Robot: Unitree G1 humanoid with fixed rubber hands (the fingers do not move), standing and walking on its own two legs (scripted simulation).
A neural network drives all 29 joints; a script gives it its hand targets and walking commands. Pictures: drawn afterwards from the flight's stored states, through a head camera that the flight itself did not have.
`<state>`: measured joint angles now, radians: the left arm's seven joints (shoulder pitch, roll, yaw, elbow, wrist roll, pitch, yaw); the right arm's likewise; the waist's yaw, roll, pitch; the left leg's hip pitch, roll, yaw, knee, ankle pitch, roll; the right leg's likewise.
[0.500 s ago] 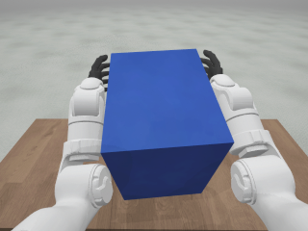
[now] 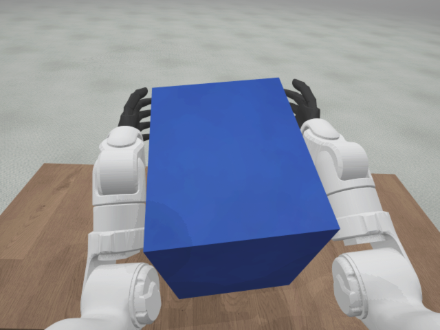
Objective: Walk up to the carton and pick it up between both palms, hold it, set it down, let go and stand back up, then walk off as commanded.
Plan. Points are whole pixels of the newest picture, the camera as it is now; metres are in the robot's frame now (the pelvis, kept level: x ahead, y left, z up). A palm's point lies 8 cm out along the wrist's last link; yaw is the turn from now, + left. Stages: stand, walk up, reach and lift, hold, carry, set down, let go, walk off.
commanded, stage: hold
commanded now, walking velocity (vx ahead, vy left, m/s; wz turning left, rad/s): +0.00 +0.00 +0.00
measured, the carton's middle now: (226, 194) +0.30 +0.00 +0.16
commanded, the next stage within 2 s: set down in 1.70 s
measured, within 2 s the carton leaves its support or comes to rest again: neither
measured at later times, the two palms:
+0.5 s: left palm (140, 117) +0.37 +0.14 +0.26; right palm (314, 119) +0.37 -0.15 +0.26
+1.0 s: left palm (131, 131) +0.35 +0.16 +0.25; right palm (308, 125) +0.36 -0.13 +0.26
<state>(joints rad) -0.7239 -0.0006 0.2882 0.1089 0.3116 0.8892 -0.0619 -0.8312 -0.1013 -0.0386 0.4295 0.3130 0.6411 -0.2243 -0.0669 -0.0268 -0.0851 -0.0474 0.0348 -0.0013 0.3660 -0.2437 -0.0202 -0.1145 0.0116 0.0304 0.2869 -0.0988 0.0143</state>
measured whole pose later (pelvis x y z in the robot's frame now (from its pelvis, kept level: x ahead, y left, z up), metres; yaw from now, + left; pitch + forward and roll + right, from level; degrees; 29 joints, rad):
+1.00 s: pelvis -0.01 +0.00 +0.00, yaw +0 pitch -5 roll -1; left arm -0.74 0.01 0.29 0.12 0.31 0.90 -0.06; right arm -0.85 -0.11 -0.03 0.45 0.32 0.64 -0.22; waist -0.07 -0.02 -0.08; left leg -0.05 0.03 0.00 0.37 -0.24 -0.02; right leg -0.11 0.01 0.03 0.29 -0.09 0.01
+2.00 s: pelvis -0.01 +0.00 +0.00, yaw +0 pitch -6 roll -1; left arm -0.77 0.01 0.31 0.19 0.31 0.82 -0.04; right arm -0.91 -0.11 -0.03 0.56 0.29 0.54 -0.20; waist -0.07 -0.02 -0.08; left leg -0.04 0.03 0.00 0.37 -0.23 -0.02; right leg -0.10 0.01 0.03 0.29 -0.09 0.01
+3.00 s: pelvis -0.01 -0.01 +0.00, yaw +0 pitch -6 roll -1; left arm -0.64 -0.06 0.30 0.37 0.34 0.54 0.04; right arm -0.78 -0.09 -0.05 0.83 0.11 0.05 -0.02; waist -0.07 0.00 0.02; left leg 0.00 0.05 0.00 0.33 -0.22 -0.03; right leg -0.08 0.02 0.03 0.29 -0.09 0.01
